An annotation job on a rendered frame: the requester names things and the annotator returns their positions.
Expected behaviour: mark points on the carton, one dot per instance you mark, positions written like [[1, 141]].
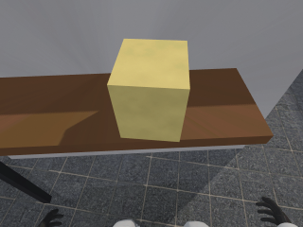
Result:
[[149, 88]]

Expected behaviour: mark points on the robot left hand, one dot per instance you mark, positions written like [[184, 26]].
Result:
[[50, 216]]

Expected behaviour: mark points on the table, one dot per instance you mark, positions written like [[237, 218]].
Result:
[[74, 113]]

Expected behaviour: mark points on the robot right hand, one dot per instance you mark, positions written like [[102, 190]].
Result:
[[278, 215]]

